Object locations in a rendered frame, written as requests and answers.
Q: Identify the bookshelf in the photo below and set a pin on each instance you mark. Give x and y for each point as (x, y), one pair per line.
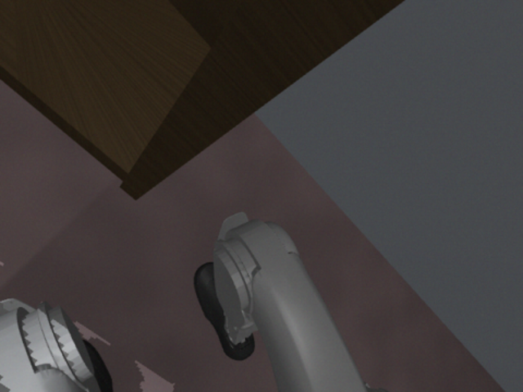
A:
(146, 85)

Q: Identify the right robot foot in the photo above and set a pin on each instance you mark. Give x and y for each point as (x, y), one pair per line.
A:
(204, 286)

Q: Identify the left robot foot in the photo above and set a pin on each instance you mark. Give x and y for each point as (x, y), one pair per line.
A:
(102, 375)

